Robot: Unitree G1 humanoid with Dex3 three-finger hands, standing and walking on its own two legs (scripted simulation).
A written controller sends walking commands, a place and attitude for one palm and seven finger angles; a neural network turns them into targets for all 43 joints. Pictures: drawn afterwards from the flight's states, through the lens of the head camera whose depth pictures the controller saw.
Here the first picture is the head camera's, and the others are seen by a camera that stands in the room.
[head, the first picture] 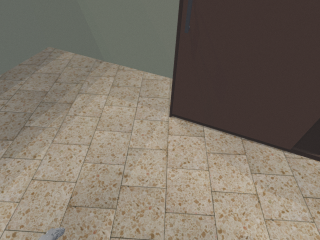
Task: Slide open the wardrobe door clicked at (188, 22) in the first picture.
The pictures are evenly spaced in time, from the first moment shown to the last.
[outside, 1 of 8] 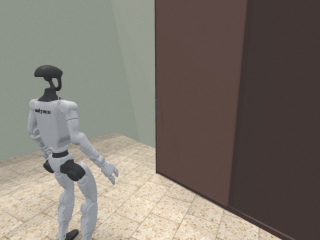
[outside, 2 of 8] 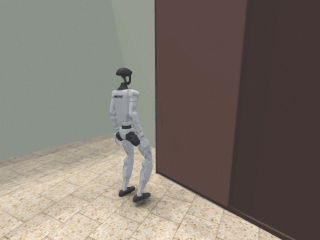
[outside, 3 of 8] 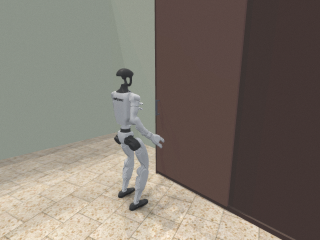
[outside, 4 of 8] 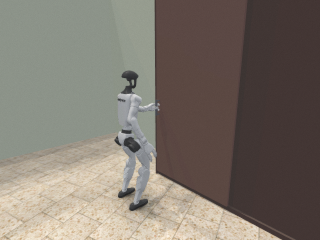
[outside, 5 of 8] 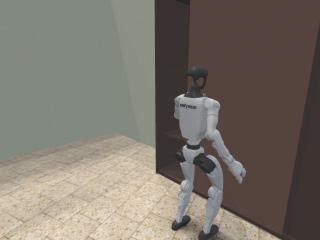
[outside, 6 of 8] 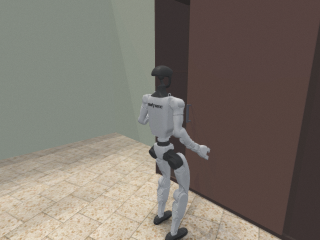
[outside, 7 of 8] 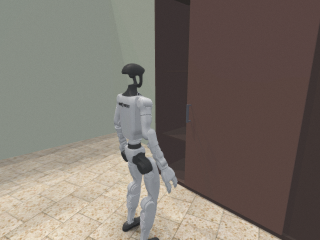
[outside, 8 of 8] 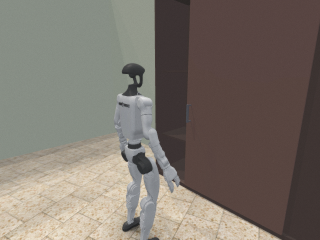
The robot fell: no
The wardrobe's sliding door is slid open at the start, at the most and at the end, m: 0.00 0.45 0.45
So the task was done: yes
